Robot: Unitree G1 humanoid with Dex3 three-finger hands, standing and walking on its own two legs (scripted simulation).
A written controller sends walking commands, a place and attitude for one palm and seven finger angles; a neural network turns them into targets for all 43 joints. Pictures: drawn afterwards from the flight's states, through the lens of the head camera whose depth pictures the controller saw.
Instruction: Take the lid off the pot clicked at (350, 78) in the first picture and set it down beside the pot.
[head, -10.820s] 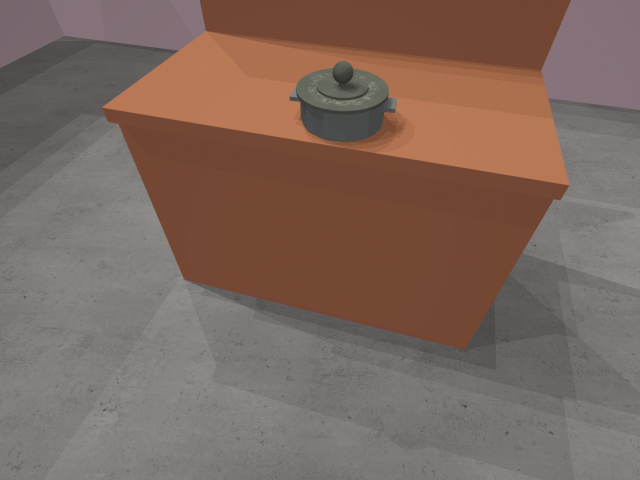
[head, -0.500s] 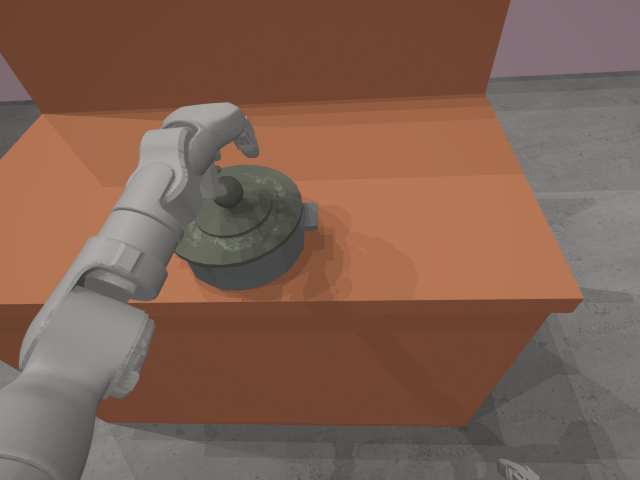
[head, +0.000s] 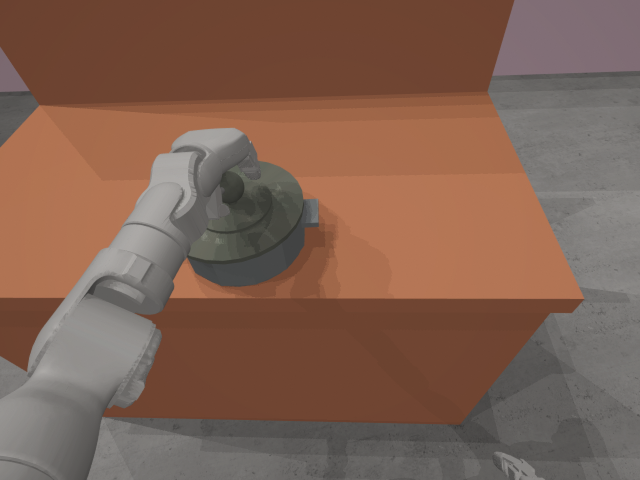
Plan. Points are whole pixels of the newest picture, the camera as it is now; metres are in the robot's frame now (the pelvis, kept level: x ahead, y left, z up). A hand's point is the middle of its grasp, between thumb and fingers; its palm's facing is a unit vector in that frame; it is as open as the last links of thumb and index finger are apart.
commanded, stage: lower the open fingers around the knob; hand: left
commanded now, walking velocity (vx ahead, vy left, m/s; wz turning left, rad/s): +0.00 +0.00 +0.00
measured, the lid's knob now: (227, 187) +0.49 +0.13 +0.10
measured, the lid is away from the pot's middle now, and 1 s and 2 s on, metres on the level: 0.00 0.00 0.01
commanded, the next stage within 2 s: close the fingers and squeeze the knob in 0.30 s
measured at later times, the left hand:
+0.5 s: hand (217, 189) +0.46 +0.13 +0.13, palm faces -0.33 -0.05 -0.94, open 10.3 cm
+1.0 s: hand (219, 190) +0.46 +0.13 +0.13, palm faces -0.34 -0.03 -0.94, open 8.6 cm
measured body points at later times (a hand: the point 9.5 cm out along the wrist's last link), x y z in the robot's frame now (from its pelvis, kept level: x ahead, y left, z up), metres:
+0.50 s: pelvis +0.01 +0.00 +0.00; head +0.03 -0.03 +0.45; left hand +0.47 +0.13 +0.18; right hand +0.10 -0.26 -0.13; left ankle +0.00 +0.10 -0.74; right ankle +0.00 -0.13 -0.74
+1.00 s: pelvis +0.00 +0.00 +0.00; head +0.03 -0.03 +0.45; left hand +0.47 +0.13 +0.18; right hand +0.10 -0.25 -0.13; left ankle +0.00 +0.10 -0.74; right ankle +0.00 -0.13 -0.74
